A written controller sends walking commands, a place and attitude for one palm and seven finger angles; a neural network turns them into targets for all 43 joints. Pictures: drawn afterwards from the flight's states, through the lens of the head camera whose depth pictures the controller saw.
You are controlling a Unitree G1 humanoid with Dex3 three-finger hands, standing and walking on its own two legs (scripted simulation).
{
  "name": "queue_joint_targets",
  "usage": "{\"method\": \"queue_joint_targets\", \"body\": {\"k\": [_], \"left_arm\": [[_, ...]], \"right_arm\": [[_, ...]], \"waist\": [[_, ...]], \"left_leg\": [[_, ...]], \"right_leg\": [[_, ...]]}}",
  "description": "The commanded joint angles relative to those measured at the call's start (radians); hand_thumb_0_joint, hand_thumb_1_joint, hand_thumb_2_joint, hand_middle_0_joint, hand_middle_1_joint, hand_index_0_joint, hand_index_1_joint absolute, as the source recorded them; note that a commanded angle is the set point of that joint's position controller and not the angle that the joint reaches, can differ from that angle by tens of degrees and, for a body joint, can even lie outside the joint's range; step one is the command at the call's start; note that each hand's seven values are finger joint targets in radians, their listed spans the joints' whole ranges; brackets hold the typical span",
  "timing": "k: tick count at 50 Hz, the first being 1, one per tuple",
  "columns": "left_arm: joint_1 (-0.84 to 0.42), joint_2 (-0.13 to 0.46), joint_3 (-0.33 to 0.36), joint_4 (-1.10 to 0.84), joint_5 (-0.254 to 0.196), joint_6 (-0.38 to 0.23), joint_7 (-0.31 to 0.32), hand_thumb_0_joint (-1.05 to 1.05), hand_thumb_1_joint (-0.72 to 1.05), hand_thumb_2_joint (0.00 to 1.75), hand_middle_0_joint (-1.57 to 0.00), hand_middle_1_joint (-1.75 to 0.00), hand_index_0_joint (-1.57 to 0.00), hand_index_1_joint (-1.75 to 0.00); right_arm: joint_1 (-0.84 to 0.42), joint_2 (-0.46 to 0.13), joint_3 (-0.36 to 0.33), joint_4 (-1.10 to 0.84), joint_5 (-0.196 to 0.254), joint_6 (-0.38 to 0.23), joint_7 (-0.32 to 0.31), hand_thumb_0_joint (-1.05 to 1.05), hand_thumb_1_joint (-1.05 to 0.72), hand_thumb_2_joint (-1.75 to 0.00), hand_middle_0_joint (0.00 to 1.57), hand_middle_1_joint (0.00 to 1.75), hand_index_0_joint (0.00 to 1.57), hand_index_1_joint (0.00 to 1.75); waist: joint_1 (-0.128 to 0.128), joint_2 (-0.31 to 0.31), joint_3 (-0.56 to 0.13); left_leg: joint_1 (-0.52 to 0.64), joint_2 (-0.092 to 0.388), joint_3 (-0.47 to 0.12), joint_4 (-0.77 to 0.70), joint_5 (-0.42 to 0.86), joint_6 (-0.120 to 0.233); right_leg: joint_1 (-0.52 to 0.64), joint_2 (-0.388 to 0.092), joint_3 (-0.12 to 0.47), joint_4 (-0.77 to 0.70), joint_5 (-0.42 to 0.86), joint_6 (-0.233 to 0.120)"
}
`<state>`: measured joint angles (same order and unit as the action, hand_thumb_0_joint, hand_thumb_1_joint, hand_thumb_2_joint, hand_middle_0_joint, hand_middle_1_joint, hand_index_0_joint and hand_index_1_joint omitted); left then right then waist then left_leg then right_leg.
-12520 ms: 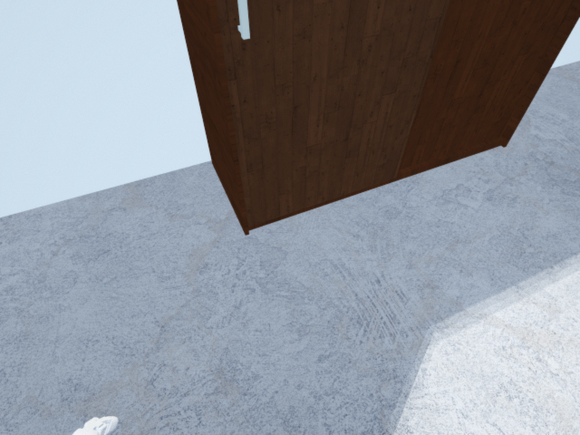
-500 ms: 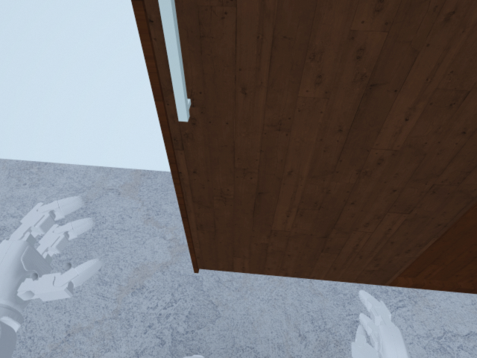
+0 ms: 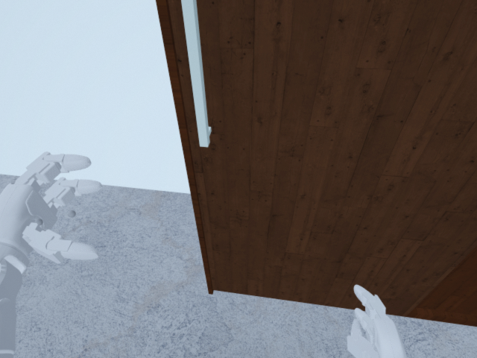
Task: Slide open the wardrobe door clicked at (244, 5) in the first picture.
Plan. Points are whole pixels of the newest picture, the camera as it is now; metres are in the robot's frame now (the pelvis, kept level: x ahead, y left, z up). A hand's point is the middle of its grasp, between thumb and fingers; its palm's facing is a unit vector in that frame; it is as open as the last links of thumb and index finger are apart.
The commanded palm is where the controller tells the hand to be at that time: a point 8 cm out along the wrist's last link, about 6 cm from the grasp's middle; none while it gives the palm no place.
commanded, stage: raise the hand with hooked fingers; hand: left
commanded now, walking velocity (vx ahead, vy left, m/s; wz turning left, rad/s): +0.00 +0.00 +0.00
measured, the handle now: (199, 71) +0.53 +0.15 +0.25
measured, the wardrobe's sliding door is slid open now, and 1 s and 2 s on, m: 0.00 0.00 0.00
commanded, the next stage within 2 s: move the hooked fingers beside the handle in 0.86 s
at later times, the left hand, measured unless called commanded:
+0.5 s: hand (71, 150) +0.28 +0.26 +0.25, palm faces +0.04 -0.99 -0.10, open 14.0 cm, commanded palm +0.24 +0.30 +0.25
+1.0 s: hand (71, 155) +0.28 +0.26 +0.24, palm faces +0.05 -0.99 -0.09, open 14.0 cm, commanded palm +0.26 +0.31 +0.25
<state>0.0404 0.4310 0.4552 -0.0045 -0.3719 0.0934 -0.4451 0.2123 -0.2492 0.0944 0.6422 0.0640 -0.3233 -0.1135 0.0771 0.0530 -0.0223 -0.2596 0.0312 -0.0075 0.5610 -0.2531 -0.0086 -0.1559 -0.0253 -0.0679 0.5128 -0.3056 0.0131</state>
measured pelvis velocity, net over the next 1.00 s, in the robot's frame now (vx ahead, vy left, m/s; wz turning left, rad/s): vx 0.00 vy -0.01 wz -0.01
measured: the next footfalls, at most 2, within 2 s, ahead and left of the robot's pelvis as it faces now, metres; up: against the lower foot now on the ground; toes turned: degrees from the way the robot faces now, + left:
none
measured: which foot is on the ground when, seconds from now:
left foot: down 0.00-1.00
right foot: down 0.00-1.00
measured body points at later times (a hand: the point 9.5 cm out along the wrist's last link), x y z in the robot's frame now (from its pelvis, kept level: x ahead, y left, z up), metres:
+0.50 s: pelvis +0.00 -0.02 +0.01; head -0.04 -0.05 +0.45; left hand +0.27 +0.32 +0.26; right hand +0.21 -0.24 -0.06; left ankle +0.03 +0.12 -0.73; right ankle -0.02 -0.13 -0.73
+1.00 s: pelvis +0.00 -0.01 +0.01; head -0.03 -0.04 +0.46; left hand +0.27 +0.32 +0.25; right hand +0.21 -0.22 -0.05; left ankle +0.03 +0.12 -0.73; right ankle -0.02 -0.13 -0.73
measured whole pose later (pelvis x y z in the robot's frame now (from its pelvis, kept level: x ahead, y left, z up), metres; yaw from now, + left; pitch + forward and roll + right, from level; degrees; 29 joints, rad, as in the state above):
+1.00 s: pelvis +0.00 -0.01 +0.01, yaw +0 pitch -4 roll +0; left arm -0.25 0.52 0.48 0.07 -0.33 0.37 -0.47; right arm 0.18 -0.26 0.11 0.62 0.10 -0.19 -0.10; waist 0.09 0.07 -0.03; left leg -0.17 0.03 0.00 0.44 -0.20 -0.02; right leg -0.09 -0.02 -0.06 0.43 -0.27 0.00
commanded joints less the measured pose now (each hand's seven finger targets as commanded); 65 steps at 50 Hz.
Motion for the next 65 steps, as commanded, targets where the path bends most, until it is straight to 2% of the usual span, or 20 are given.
{"method": "queue_joint_targets", "body": {"k": [1,9,18,19,21,23,28,30,32,34,36,40,43,45,48,49,52,55,63,65], "left_arm": [[-0.352,0.272,0.090,-0.214,-0.011,-0.004,-0.002,0.00,-0.50,0.30,-0.30,-1.20,-0.30,-1.20],[-0.473,0.352,0.135,-0.124,-0.004,0.090,-0.013,0.00,-0.50,0.30,-0.30,-1.20,-0.30,-1.20],[-0.665,0.411,0.134,-0.110,0.016,0.170,-0.030,0.00,-0.50,0.30,-0.30,-1.20,-0.30,-1.20],[-0.615,0.404,0.138,-0.052,0.012,0.185,-0.031,0.00,-0.50,0.30,-0.30,-1.20,-0.30,-1.20],[-0.568,0.372,0.114,0.021,0.012,0.215,-0.046,0.00,-0.50,0.30,-0.30,-1.20,-0.30,-1.20],[-0.564,0.376,0.114,0.014,0.014,0.232,-0.052,0.00,-0.50,0.30,-0.30,-1.20,-0.30,-1.20],[-0.626,0.412,0.155,-0.135,0.009,0.193,-0.028,0.00,-0.50,0.30,-0.30,-1.20,-0.30,-1.20],[-0.613,0.419,0.170,-0.130,0.006,0.180,-0.016,0.00,-0.50,0.30,-0.30,-1.20,-0.30,-1.20],[-0.637,0.411,0.162,-0.146,0.014,0.176,-0.008,0.00,-0.50,0.30,-0.30,-1.20,-0.30,-1.20],[-0.626,0.409,0.156,-0.126,0.020,0.185,0.001,0.00,-0.50,0.30,-0.30,-1.20,-0.30,-1.20],[-0.646,0.390,0.131,-0.125,0.029,0.200,-0.001,0.00,-0.50,0.30,-0.30,-1.20,-0.30,-1.20],[-0.629,0.381,0.121,-0.114,0.024,0.211,-0.011,0.00,-0.50,0.30,-0.30,-1.20,-0.30,-1.20],[-0.644,0.377,0.115,-0.122,0.025,0.214,-0.019,0.00,-0.50,0.30,-0.30,-1.20,-0.30,-1.20],[-0.627,0.394,0.135,-0.117,0.021,0.213,-0.018,0.00,-0.50,0.30,-0.30,-1.20,-0.30,-1.20],[-0.640,0.385,0.127,-0.127,0.022,0.216,-0.020,0.00,-0.50,0.30,-0.30,-1.20,-0.30,-1.20],[-0.628,0.376,0.117,-0.108,0.020,0.217,-0.018,0.00,-0.50,0.30,-0.30,-1.20,-0.30,-1.20],[-0.744,0.338,0.055,-0.060,0.033,0.218,-0.013,0.00,-0.50,0.30,-0.30,-1.20,-0.30,-1.20],[-0.795,0.338,0.035,-0.032,0.049,0.212,0.005,0.00,-0.50,0.30,-0.30,-1.20,-0.30,-1.20],[-0.827,0.358,0.057,0.017,0.070,0.185,0.024,0.00,-0.50,0.30,-0.30,-1.20,-0.30,-1.20],[-0.813,0.373,0.073,0.063,0.071,0.189,0.029,0.00,-0.50,0.30,-0.30,-1.20,-0.30,-1.20]], "right_arm": [[-0.137,-0.115,-0.040,-0.160,0.007,-0.034,-0.007,0.00,-0.90,-0.90,0.20,0.30,0.20,0.30],[-0.168,-0.119,-0.032,-0.162,0.016,0.000,-0.006,0.00,-0.90,-0.90,0.20,0.30,0.20,0.30],[-0.195,-0.123,-0.031,-0.174,0.030,0.026,0.005,0.00,-0.90,-0.90,0.20,0.30,0.20,0.30],[-0.190,-0.124,-0.033,-0.172,0.028,0.031,0.008,0.00,-0.90,-0.90,0.20,0.30,0.20,0.30],[-0.183,-0.133,-0.038,-0.170,0.035,0.043,0.015,0.00,-0.90,-0.90,0.20,0.30,0.20,0.30],[-0.189,-0.138,-0.042,-0.183,0.037,0.053,0.021,0.00,-0.90,-0.90,0.20,0.30,0.20,0.30],[-0.203,-0.126,-0.046,-0.210,0.033,0.057,0.024,0.00,-0.90,-0.90,0.20,0.30,0.20,0.30],[-0.197,-0.125,-0.046,-0.201,0.030,0.058,0.021,0.00,-0.90,-0.90,0.20,0.30,0.20,0.30],[-0.199,-0.122,-0.043,-0.197,0.029,0.057,0.017,0.00,-0.90,-0.90,0.20,0.30,0.20,0.30],[-0.197,-0.124,-0.044,-0.193,0.028,0.058,0.013,0.00,-0.90,-0.90,0.20,0.30,0.20,0.30],[-0.198,-0.123,-0.042,-0.190,0.030,0.060,0.009,0.00,-0.90,-0.90,0.20,0.30,0.20,0.30],[-0.196,-0.124,-0.040,-0.189,0.030,0.063,0.008,0.00,-0.90,-0.90,0.20,0.30,0.20,0.30],[-0.200,-0.124,-0.038,-0.191,0.030,0.065,0.007,0.00,-0.90,-0.90,0.20,0.30,0.20,0.30],[-0.199,-0.128,-0.039,-0.192,0.028,0.067,0.010,0.00,-0.90,-0.90,0.20,0.30,0.20,0.30],[-0.201,-0.122,-0.037,-0.197,0.028,0.070,0.011,0.00,-0.90,-0.90,0.20,0.30,0.20,0.30],[-0.202,-0.121,-0.035,-0.193,0.027,0.071,0.013,0.00,-0.90,-0.90,0.20,0.30,0.20,0.30],[-0.196,-0.122,-0.035,-0.178,0.031,0.072,0.005,0.00,-0.90,-0.90,0.20,0.30,0.20,0.30],[-0.195,-0.127,-0.034,-0.171,0.028,0.070,-0.001,0.00,-0.90,-0.90,0.20,0.30,0.20,0.30],[-0.185,-0.126,-0.038,-0.176,0.023,0.082,0.003,0.00,-0.90,-0.90,0.20,0.30,0.20,0.30],[-0.180,-0.130,-0.042,-0.172,0.024,0.088,0.006,0.00,-0.90,-0.90,0.20,0.30,0.20,0.30]], "waist": [[-0.016,0.077,-0.110],[-0.002,0.019,-0.107],[-0.001,0.057,-0.170],[0.005,0.001,-0.150],[0.004,-0.036,-0.110],[0.005,-0.044,-0.129],[0.009,0.006,-0.201],[0.008,-0.023,-0.183],[0.008,0.053,-0.168],[0.010,0.014,-0.155],[0.002,0.060,-0.147],[-0.001,0.014,-0.159],[-0.001,0.055,-0.169],[0.002,0.001,-0.174],[0.002,0.048,-0.180],[0.003,-0.001,-0.168],[-0.024,0.034,-0.140],[-0.026,0.031,-0.146],[-0.012,0.043,-0.220],[-0.009,-0.005,-0.205]], "left_leg": [[0.140,-0.028,-0.029,-0.132,0.093,0.026],[0.159,-0.038,-0.022,-0.148,0.108,0.035],[0.211,-0.050,-0.010,-0.154,0.160,0.041],[0.193,-0.047,-0.011,-0.149,0.163,0.042],[0.165,-0.047,-0.007,-0.157,0.147,0.042],[0.170,-0.048,-0.003,-0.152,0.152,0.044],[0.217,-0.053,0.003,-0.139,0.197,0.044],[0.210,-0.049,0.007,-0.139,0.196,0.047],[0.216,-0.050,0.006,-0.150,0.189,0.042],[0.206,-0.047,0.006,-0.148,0.184,0.043],[0.211,-0.049,0.005,-0.158,0.167,0.041],[0.217,-0.046,0.000,-0.158,0.185,0.042],[0.229,-0.049,-0.005,-0.164,0.178,0.038],[0.220,-0.047,-0.007,-0.163,0.187,0.041],[0.232,-0.048,-0.010,-0.169,0.195,0.037],[0.223,-0.045,-0.009,-0.163,0.196,0.038],[0.228,-0.044,-0.014,-0.171,0.144,0.036],[0.222,-0.044,-0.019,-0.173,0.128,0.035],[0.229,-0.041,-0.016,-0.170,0.198,0.032],[0.209,-0.038,-0.008,-0.167,0.201,0.036]], "right_leg": [[-0.059,0.044,-0.005,-0.111,0.142,-0.027],[-0.034,0.037,0.009,-0.156,0.165,-0.025],[-0.011,0.029,0.015,-0.158,0.234,-0.022],[-0.010,0.030,0.017,-0.161,0.241,-0.018],[-0.034,0.028,0.014,-0.161,0.236,-0.011],[-0.036,0.027,0.016,-0.155,0.238,-0.008],[-0.004,0.029,0.022,-0.142,0.284,-0.013],[-0.007,0.031,0.025,-0.148,0.286,-0.010],[-0.013,0.032,0.019,-0.148,0.270,-0.018],[-0.011,0.032,0.022,-0.156,0.258,-0.015],[-0.025,0.031,0.020,-0.158,0.238,-0.018],[-0.015,0.034,0.014,-0.157,0.264,-0.017],[-0.017,0.037,0.010,-0.155,0.246,-0.023],[-0.009,0.037,0.008,-0.156,0.257,-0.021],[-0.009,0.040,0.003,-0.152,0.256,-0.027],[-0.012,0.041,0.005,-0.159,0.256,-0.024],[-0.058,0.042,0.008,-0.168,0.197,-0.023],[-0.059,0.037,0.012,-0.171,0.173,-0.025],[-0.005,0.033,0.008,-0.148,0.249,-0.036],[-0.005,0.033,0.008,-0.151,0.262,-0.032]]}}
